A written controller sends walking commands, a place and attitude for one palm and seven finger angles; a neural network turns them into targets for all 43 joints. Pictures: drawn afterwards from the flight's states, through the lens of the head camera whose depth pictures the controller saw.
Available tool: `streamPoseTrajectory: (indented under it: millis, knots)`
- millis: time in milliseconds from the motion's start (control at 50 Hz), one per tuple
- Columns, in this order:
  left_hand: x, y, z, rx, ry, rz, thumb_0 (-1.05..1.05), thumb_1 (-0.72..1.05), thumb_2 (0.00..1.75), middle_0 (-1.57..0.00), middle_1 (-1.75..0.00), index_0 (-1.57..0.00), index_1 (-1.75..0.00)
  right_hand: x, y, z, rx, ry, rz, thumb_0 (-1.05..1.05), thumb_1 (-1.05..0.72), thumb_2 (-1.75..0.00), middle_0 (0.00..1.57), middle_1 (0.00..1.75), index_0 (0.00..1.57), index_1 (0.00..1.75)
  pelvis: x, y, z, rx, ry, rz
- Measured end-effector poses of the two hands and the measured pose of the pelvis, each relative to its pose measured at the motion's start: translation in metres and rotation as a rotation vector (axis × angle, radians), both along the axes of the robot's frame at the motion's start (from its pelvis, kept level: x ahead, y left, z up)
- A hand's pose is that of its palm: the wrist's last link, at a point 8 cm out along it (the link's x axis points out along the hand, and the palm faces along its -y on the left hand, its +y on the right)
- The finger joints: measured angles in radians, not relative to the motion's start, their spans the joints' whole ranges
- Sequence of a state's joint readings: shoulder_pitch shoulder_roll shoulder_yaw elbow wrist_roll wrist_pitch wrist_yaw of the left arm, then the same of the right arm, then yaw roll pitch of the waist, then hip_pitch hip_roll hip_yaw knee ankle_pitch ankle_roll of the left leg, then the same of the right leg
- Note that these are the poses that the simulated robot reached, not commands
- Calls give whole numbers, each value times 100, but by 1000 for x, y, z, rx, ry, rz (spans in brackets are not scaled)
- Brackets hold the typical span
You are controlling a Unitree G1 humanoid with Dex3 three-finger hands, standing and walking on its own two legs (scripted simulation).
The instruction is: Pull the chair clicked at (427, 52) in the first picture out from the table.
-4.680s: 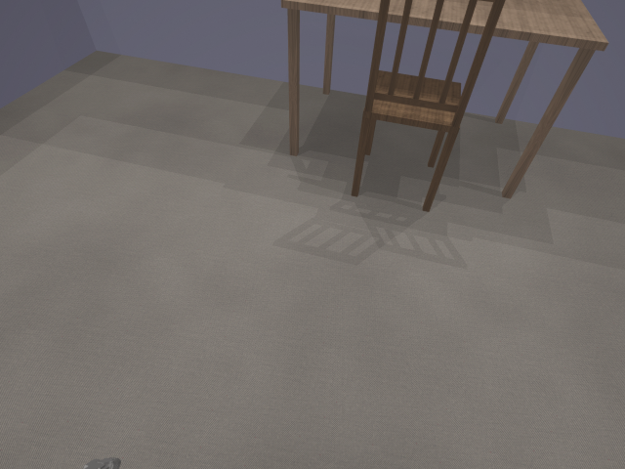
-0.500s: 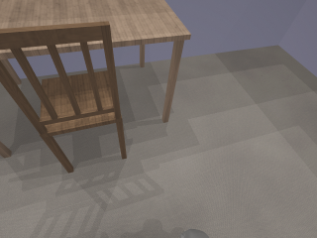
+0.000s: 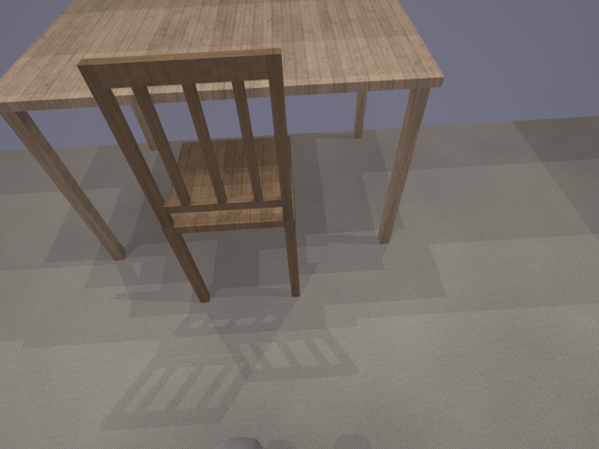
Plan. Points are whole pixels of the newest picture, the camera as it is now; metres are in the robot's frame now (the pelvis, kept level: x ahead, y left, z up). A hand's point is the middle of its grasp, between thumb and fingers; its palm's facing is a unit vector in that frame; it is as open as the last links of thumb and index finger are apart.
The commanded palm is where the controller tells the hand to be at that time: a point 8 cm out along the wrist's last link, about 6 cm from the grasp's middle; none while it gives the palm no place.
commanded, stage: take the last steps up to it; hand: left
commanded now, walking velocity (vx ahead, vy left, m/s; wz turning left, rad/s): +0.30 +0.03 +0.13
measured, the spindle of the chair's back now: (207, 150) +0.72 +0.26 -0.06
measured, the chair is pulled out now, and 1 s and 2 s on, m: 0.00 0.00 0.00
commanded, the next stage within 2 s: come to a stop and stand still in 0.90 s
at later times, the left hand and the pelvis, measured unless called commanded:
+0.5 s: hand out of the picture +0.11 +0.22 -0.17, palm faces +0.05 -0.98 -0.20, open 7.4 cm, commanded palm none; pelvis +0.08 +0.02 -0.01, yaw +2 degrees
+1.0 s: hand (195, 398) +0.22 +0.21 -0.20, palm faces +0.13 -0.98 -0.13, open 7.3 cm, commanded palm none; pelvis +0.25 +0.04 -0.01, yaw +3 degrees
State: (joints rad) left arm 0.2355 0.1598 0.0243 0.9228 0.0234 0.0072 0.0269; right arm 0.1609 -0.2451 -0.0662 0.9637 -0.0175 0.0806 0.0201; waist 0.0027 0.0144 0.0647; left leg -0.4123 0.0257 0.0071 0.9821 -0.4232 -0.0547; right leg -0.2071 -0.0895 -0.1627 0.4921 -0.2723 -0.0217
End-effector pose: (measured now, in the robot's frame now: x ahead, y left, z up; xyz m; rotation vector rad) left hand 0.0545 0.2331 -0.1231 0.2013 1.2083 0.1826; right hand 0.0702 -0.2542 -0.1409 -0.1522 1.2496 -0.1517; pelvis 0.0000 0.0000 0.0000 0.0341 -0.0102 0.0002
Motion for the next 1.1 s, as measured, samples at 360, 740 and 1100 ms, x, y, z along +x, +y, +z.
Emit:
streamPoseTrajectory:
  millis: [360, 740, 1100]
  knots:
    - [-46, 52, -21, -66, 195, 112, 1, 91, 90, -20, -30, -20, -30, -19, 64, 9, -17, 92, 48, 0, -91, -90, 20, 30, 20, 30, 38, 37, 1, -34, 1, 46]
    - [141, 2, -14, -40, 1, 76, 0, 94, 90, -20, -30, -20, -30, 84, 26, -8, 20, 164, -5, 0, -91, -90, 20, 30, 20, 30, 161, 3, -3, -44, -1, 63]
    - [199, 35, -38, -127, 207, 115, 1, 91, 90, -20, -30, -20, -30, 272, 79, 13, -56, -35, 58, -1, -94, -90, 20, 30, 20, 30, 277, 51, -3, -43, 13, 39]
